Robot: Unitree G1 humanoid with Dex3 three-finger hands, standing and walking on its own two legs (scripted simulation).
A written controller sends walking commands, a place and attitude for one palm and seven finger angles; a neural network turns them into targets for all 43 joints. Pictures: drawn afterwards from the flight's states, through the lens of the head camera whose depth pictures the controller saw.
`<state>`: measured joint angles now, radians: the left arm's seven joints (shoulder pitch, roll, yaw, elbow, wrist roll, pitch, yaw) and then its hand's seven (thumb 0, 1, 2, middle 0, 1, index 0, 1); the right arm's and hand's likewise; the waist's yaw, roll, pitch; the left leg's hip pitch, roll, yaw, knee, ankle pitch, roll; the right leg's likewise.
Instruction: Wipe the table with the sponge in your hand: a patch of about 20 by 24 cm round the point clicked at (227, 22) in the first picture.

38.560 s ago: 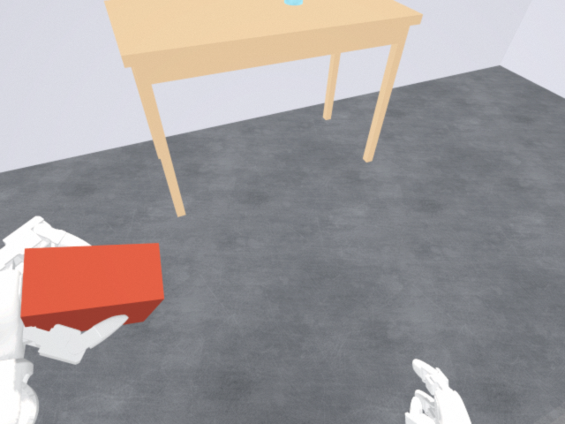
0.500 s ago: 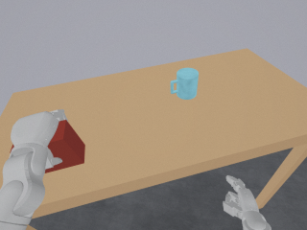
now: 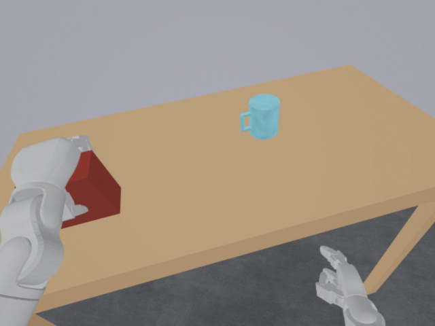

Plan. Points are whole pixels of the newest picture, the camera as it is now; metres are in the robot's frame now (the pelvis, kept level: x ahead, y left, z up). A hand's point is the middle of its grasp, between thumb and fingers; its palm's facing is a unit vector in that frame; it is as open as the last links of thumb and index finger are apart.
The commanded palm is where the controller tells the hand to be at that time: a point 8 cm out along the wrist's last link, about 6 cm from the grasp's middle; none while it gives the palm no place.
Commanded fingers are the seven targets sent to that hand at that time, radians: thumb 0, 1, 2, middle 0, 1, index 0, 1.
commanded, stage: lift the sponge slowly off the table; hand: left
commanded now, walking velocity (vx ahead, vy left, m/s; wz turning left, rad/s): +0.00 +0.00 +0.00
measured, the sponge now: (79, 197) +0.26 +0.30 +0.14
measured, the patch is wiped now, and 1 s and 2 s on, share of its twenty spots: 1.00 1.00 1.00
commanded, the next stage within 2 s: bring the sponge back beside the body in 0.24 s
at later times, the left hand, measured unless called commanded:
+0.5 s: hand (65, 180) +0.25 +0.30 +0.19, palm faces +0.15 -0.06 -0.99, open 9.8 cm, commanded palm +0.20 +0.30 +0.26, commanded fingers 0.00 0.10 1.30 -1.20 -1.60 -1.20 -1.60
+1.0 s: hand (55, 195) +0.22 +0.30 +0.19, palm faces +0.21 -0.09 -0.97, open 9.8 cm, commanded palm +0.17 +0.29 +0.25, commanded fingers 0.00 0.10 1.30 -1.20 -1.60 -1.20 -1.60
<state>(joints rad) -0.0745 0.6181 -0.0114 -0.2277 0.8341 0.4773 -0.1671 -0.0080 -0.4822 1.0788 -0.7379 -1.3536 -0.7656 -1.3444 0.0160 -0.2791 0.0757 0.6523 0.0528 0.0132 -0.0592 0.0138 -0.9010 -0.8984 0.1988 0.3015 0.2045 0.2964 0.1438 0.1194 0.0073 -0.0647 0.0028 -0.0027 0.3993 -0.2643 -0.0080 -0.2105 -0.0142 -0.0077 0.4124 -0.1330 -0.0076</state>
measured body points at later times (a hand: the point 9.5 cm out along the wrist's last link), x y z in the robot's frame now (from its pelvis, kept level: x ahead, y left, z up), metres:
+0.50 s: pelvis +0.00 +0.00 +0.00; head -0.02 -0.04 +0.45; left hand +0.24 +0.30 +0.24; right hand +0.26 -0.18 -0.07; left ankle -0.03 +0.13 -0.74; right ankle +0.06 -0.12 -0.74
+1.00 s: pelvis -0.01 +0.00 +0.00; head -0.03 -0.04 +0.44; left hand +0.20 +0.30 +0.24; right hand +0.26 -0.18 -0.07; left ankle -0.03 +0.13 -0.74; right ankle +0.06 -0.12 -0.74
